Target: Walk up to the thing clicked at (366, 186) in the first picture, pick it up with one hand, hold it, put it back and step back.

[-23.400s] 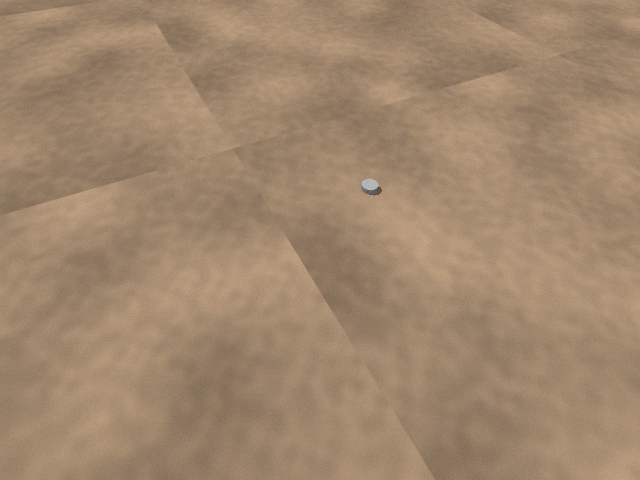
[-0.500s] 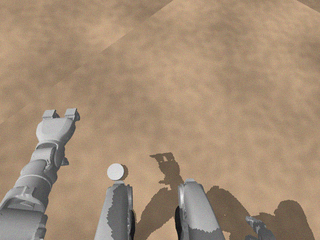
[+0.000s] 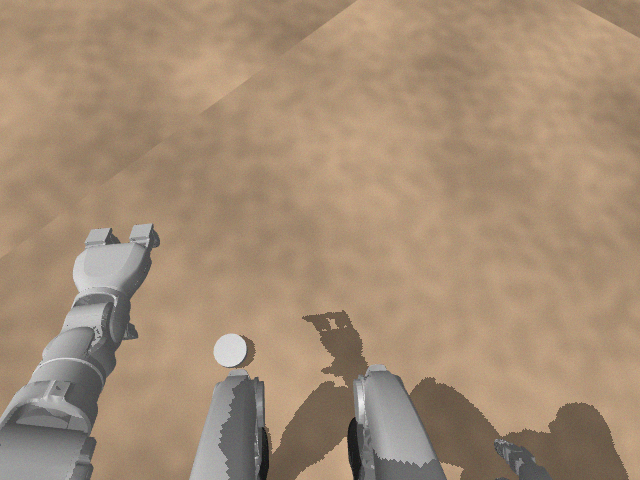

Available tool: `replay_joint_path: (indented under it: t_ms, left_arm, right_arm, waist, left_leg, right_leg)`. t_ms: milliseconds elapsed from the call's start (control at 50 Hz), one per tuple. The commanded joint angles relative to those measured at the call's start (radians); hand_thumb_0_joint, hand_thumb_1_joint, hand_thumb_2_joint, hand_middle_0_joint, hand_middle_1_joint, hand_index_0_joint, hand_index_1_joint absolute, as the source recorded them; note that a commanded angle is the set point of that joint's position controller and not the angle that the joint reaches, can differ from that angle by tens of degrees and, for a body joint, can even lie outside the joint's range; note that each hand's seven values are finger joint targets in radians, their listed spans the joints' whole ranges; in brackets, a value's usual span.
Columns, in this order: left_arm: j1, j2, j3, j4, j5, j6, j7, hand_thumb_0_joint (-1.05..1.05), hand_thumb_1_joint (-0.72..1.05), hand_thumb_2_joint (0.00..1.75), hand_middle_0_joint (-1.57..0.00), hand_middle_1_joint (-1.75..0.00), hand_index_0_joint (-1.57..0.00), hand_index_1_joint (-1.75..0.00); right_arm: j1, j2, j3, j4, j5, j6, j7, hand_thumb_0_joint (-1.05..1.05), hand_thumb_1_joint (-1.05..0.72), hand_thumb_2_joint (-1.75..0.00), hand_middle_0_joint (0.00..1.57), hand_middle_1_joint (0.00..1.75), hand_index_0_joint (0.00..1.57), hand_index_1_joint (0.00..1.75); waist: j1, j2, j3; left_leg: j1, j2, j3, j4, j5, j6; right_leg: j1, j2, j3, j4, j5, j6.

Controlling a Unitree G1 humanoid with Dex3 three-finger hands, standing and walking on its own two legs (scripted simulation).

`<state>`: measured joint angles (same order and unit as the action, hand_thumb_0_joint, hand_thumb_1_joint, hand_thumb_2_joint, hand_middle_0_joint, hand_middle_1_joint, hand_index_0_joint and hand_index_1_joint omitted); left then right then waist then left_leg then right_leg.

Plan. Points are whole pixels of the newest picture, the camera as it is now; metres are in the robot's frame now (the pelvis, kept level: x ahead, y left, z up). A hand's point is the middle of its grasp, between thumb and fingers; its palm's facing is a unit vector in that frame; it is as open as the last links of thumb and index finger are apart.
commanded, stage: go down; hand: left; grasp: from above
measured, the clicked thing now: (230, 350) +0.35 +0.18 -0.58
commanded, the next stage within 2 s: approach in 0.44 s
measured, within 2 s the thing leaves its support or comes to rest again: neither
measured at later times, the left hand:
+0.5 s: hand (133, 295) +0.36 +0.25 -0.12, palm faces -0.42 -0.02 -0.91, open 14.3 cm
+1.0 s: hand (187, 332) +0.34 +0.21 -0.26, palm faces -0.47 +0.01 -0.88, open 14.3 cm
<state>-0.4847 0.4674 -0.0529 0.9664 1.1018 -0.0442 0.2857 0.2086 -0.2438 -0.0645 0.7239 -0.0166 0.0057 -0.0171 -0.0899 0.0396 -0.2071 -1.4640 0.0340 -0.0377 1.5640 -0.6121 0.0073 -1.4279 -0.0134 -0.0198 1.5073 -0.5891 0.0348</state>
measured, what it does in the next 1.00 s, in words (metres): lowers itself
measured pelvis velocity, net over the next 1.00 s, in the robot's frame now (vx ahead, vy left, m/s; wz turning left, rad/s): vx -0.02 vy -0.01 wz -0.01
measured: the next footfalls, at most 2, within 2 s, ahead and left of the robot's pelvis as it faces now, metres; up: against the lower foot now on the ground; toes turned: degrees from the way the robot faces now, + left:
none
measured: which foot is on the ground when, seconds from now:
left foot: down 0.00-1.00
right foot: down 0.00-1.00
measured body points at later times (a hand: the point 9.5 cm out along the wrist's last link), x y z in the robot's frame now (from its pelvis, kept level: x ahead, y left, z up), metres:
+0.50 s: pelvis +0.00 +0.00 +0.00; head +0.14 +0.02 +0.43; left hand +0.38 +0.25 -0.07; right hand +0.08 -0.28 -0.12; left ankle +0.05 +0.11 -0.55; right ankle +0.05 -0.14 -0.55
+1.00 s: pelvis -0.02 -0.01 -0.08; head +0.16 +0.03 +0.32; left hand +0.36 +0.20 -0.20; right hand +0.09 -0.30 -0.20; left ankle +0.05 +0.11 -0.55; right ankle +0.05 -0.14 -0.55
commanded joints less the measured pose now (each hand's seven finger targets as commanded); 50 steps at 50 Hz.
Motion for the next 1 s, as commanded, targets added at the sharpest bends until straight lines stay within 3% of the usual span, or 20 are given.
replay_joint_path:
  t_ms: [0,80,100,160,180,280,320,400,460,540,620,660,720,780,800,820,840,880,920,980]
  left_arm:
    - [-0.231,0.207,0.058,-0.152,0.001,-0.002,0.038,0.0,-0.55,1.0,-0.1,-0.95,-0.08,-0.97]
    - [-0.24,0.189,0.042,-0.146,0.006,-0.002,0.042,0.0,-0.56,1.01,-0.1,-0.94,-0.07,-0.96]
    - [-0.241,0.224,0.063,-0.154,0.014,-0.002,0.048,0.0,-0.56,1.01,-0.1,-0.94,-0.07,-0.97]
    - [-0.249,0.207,0.054,-0.145,0.013,0.002,0.055,0.0,-0.58,1.03,-0.09,-0.95,-0.06,-0.98]
    - [-0.28,0.227,0.059,-0.158,0.016,0.002,0.058,0.0,-0.57,1.02,-0.08,-0.95,-0.06,-0.98]
    - [-0.261,0.191,0.043,-0.116,0.01,0.009,0.057,0.0,-0.59,1.04,-0.08,-0.94,-0.05,-0.98]
    - [-0.246,0.207,0.051,-0.094,0.017,0.011,0.056,0.0,-0.58,1.03,-0.08,-0.95,-0.05,-0.98]
    - [-0.282,0.183,0.03,-0.151,0.009,0.005,0.051,0.0,-0.59,1.04,-0.09,-0.93,-0.06,-0.97]
    - [-0.243,0.22,0.058,-0.179,0.006,0.006,0.052,0.0,-0.58,1.03,-0.1,-0.93,-0.07,-0.96]
    - [-0.24,0.217,0.062,-0.215,0.004,0.023,0.06,0.0,-0.61,1.09,-0.08,-0.93,-0.03,-0.98]
    - [-0.198,0.165,0.03,-0.09,0.011,0.028,0.051,0.0,-0.61,1.08,-0.09,-0.93,-0.04,-0.98]
    - [-0.203,0.109,-0.009,-0.033,0.011,0.015,0.047,0.0,-0.61,1.09,-0.09,-0.93,-0.03,-0.99]
    - [-0.213,0.074,-0.026,0.051,0.027,-0.016,0.059,0.0,-0.61,1.07,-0.08,-0.94,-0.03,-0.99]
    - [-0.233,0.065,-0.035,0.086,0.052,-0.052,0.084,0.0,-0.59,1.03,-0.07,-0.98,-0.04,-1.01]
    - [-0.258,0.053,-0.03,0.083,0.06,-0.068,0.097,0.0,-0.6,1.04,-0.07,-0.98,-0.04,-1.01]
    - [-0.293,0.093,-0.009,0.047,0.077,-0.087,0.114,0.0,-0.6,1.04,-0.07,-0.99,-0.04,-1.02]
    - [-0.301,0.09,-0.005,0.052,0.09,-0.1,0.131,0.0,-0.59,1.03,-0.07,-0.99,-0.05,-1.02]
    - [-0.293,0.069,-0.009,0.088,0.123,-0.118,0.174,0.0,-0.58,1.02,-0.08,-1.01,-0.06,-1.03]
    - [-0.358,0.114,0.018,0.071,0.158,-0.13,0.227,0.0,-0.57,1.01,-0.08,-1.02,-0.07,-1.03]
    - [-0.377,0.103,0.039,0.123,0.171,-0.111,0.299,0.0,-0.54,0.99,-0.11,-0.99,-0.09,-1.01]
  right_arm:
    - [0.104,-0.179,-0.059,-0.06,0.004,-0.015,-0.01,0.0,-0.91,-0.9,0.2,0.3,0.2,0.3]
    - [0.104,-0.174,-0.054,-0.061,0.003,-0.013,-0.012,0.0,-0.9,-0.9,0.2,0.3,0.2,0.3]
    - [0.103,-0.179,-0.055,-0.063,0.006,-0.012,-0.014,0.0,-0.9,-0.9,0.2,0.3,0.2,0.3]
    - [0.096,-0.175,-0.05,-0.065,0.005,-0.012,-0.016,0.0,-0.9,-0.9,0.2,0.3,0.2,0.3]
    - [0.095,-0.177,-0.051,-0.063,0.006,-0.011,-0.018,0.0,-0.9,-0.9,0.2,0.3,0.2,0.3]
    - [0.1,-0.176,-0.05,-0.063,0.002,-0.015,-0.018,0.0,-0.91,-0.9,0.2,0.3,0.2,0.3]
    - [0.099,-0.178,-0.049,-0.058,0.0,-0.016,-0.018,0.0,-0.91,-0.9,0.2,0.3,0.2,0.3]
    - [0.101,-0.178,-0.053,-0.066,-0.002,-0.018,-0.017,0.0,-0.9,-0.9,0.2,0.3,0.2,0.3]
    - [0.106,-0.186,-0.057,-0.073,0.0,-0.015,-0.018,0.0,-0.91,-0.9,0.2,0.3,0.2,0.3]
    - [0.104,-0.175,-0.052,-0.073,0.002,-0.007,-0.024,0.0,-0.89,-0.9,0.2,0.3,0.2,0.3]
    - [0.1,-0.167,-0.042,-0.064,0.003,-0.004,-0.023,0.0,-0.9,-0.9,0.2,0.3,0.2,0.3]
    - [0.092,-0.164,-0.044,-0.057,0.0,-0.013,-0.022,0.0,-0.9,-0.9,0.2,0.3,0.2,0.3]
    - [0.075,-0.167,-0.042,-0.049,-0.007,-0.03,-0.012,0.0,-0.9,-0.9,0.2,0.3,0.2,0.3]
    - [0.058,-0.171,-0.048,-0.049,-0.014,-0.045,0.003,0.0,-0.89,-0.9,0.2,0.3,0.2,0.3]
    - [0.056,-0.171,-0.049,-0.043,-0.02,-0.051,0.009,0.0,-0.89,-0.9,0.2,0.3,0.2,0.3]
    - [0.054,-0.175,-0.055,-0.04,-0.023,-0.055,0.015,0.0,-0.89,-0.9,0.2,0.3,0.2,0.3]
    - [0.054,-0.178,-0.057,-0.039,-0.028,-0.059,0.022,0.0,-0.89,-0.9,0.2,0.3,0.2,0.3]
    - [0.045,-0.178,-0.056,-0.031,-0.041,-0.065,0.038,0.0,-0.89,-0.9,0.2,0.3,0.2,0.3]
    - [0.051,-0.188,-0.063,-0.018,-0.049,-0.07,0.048,0.0,-0.9,-0.9,0.2,0.3,0.2,0.3]
    - [0.06,-0.193,-0.07,-0.005,-0.07,-0.083,0.066,0.0,-0.9,-0.9,0.2,0.3,0.2,0.3]
  waist:
    - [-0.009,0.071,-0.46]
    - [-0.017,0.071,-0.432]
    - [-0.006,0.069,-0.438]
    - [-0.013,0.055,-0.435]
    - [-0.018,0.066,-0.434]
    - [-0.02,0.055,-0.441]
    - [-0.017,0.068,-0.422]
    - [-0.017,0.104,-0.462]
    - [-0.002,0.086,-0.519]
    - [-0.002,0.092,-0.494]
    - [-0.027,0.005,-0.388]
    - [-0.044,-0.007,-0.332]
    - [-0.043,-0.004,-0.283]
    - [-0.039,0.011,-0.308]
    - [-0.043,0.023,-0.342]
    - [-0.03,0.05,-0.406]
    - [-0.036,0.067,-0.445]
    - [-0.037,0.095,-0.485]
    - [-0.039,0.133,-0.553]
    - [-0.063,0.099,-0.571]
  left_leg:
    - [0.423,-0.028,-0.003,-0.222,0.271,0.005]
    - [0.425,-0.027,-0.008,-0.238,0.251,0.003]
    - [0.419,-0.029,-0.005,-0.244,0.233,0.004]
    - [0.411,-0.031,0.0,-0.239,0.22,0.009]
    - [0.399,-0.033,0.006,-0.236,0.205,0.011]
    - [0.408,-0.031,-0.001,-0.233,0.215,0.008]
    - [0.392,-0.031,0.001,-0.226,0.215,0.007]
    - [0.439,-0.028,-0.013,-0.245,0.213,-0.002]
    - [0.477,-0.027,-0.015,-0.238,0.272,-0.002]
    - [0.467,-0.031,-0.005,-0.264,0.243,0.002]
    - [0.379,-0.03,-0.004,-0.242,0.215,0.011]
    - [0.314,-0.03,0.002,-0.211,0.173,0.014]
    - [0.23,-0.035,-0.002,-0.163,0.149,0.012]
    - [0.164,-0.046,0.006,-0.09,0.176,0.014]
    - [0.152,-0.044,0.002,-0.058,0.213,0.013]
    - [0.161,-0.047,0.004,-0.027,0.24,0.015]
    - [0.155,-0.048,0.0,-0.001,0.248,0.01]
    - [0.125,-0.05,-0.002,0.051,0.268,0.008]
    - [0.122,-0.049,-0.001,0.086,0.255,0.002]
    - [0.073,-0.044,0.008,0.146,0.228,0.0]
  right_leg:
    - [0.227,0.036,-0.035,-0.19,0.222,-0.067]
    - [0.223,0.037,-0.036,-0.2,0.207,-0.067]
    - [0.232,0.037,-0.035,-0.206,0.196,-0.067]
    - [0.239,0.038,-0.031,-0.214,0.195,-0.065]
    - [0.242,0.039,-0.025,-0.22,0.189,-0.064]
    - [0.228,0.038,-0.029,-0.209,0.19,-0.065]
    - [0.214,0.036,-0.028,-0.202,0.191,-0.066]
    - [0.199,0.035,-0.033,-0.195,0.177,-0.069]
    - [0.232,0.035,-0.035,-0.188,0.22,-0.069]
    - [0.267,0.036,-0.029,-0.222,0.217,-0.066]
    - [0.248,0.037,-0.032,-0.227,0.203,-0.062]
    - [0.187,0.036,-0.031,-0.208,0.164,-0.063]
    - [0.099,0.032,-0.034,-0.144,0.134,-0.069]
    - [0.046,0.032,-0.033,-0.078,0.164,-0.072]
    - [0.017,0.033,-0.036,-0.039,0.193,-0.073]
    - [0.006,0.035,-0.035,-0.01,0.218,-0.074]
    - [-0.031,0.033,-0.04,0.026,0.22,-0.075]
    - [-0.101,0.036,-0.049,0.083,0.233,-0.074]
    - [-0.148,0.039,-0.055,0.132,0.23,-0.074]
    - [-0.189,0.037,-0.06,0.175,0.225,-0.063]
